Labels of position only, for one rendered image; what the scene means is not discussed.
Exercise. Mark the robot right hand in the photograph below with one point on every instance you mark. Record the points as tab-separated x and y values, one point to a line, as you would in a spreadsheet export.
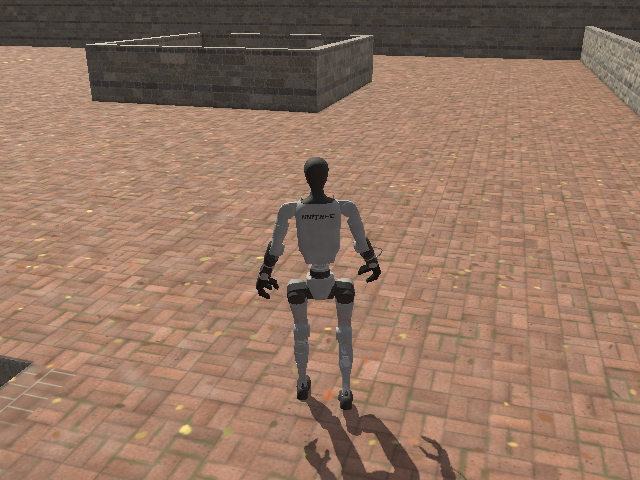
374	276

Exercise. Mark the robot left forearm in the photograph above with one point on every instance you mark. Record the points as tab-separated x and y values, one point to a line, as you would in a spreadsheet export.
268	264

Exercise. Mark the robot right forearm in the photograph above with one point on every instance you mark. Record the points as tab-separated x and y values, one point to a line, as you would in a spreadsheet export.
369	256

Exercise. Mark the robot right upper arm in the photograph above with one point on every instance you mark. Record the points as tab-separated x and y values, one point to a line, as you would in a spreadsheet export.
349	209

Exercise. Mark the humanoid robot torso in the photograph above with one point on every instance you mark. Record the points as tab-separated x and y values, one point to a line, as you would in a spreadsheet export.
318	232

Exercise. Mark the robot left upper arm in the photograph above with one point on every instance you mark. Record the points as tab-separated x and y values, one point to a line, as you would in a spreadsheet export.
286	211

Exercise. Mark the robot left hand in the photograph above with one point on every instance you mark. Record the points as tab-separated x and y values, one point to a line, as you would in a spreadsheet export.
260	284

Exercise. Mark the right robot thigh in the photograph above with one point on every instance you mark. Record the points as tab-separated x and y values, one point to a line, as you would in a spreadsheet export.
344	293

